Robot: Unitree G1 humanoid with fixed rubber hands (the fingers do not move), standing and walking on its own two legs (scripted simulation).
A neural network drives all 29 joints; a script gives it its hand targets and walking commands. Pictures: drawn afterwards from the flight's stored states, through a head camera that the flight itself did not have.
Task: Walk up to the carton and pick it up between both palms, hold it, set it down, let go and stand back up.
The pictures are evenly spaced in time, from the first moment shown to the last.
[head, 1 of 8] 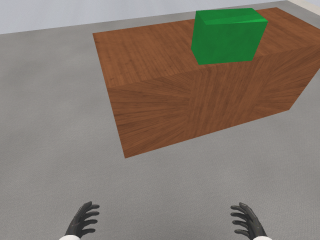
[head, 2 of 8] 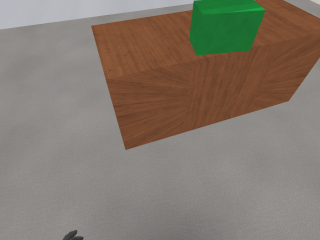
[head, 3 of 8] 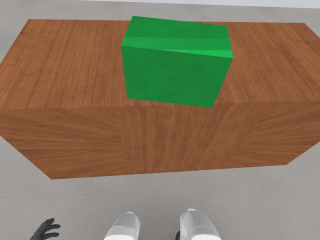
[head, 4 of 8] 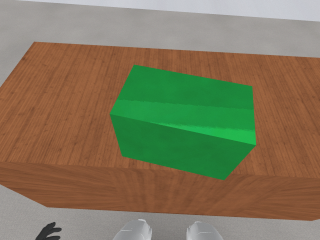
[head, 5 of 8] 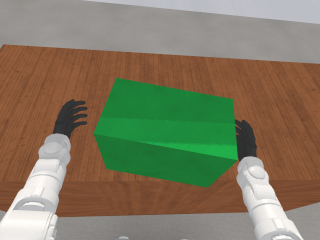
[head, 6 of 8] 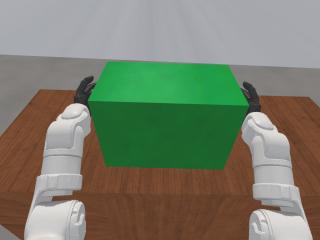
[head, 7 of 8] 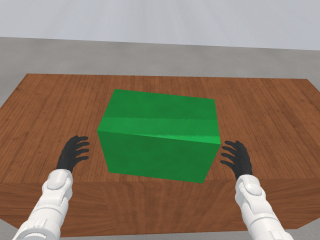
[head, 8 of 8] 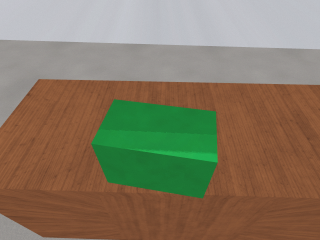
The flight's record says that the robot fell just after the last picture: no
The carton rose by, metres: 0.18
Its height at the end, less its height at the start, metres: +0.00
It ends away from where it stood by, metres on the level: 0.02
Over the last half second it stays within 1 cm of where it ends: yes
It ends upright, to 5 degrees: yes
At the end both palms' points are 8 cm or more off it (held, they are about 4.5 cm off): yes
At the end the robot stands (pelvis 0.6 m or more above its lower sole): yes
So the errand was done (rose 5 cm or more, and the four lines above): yes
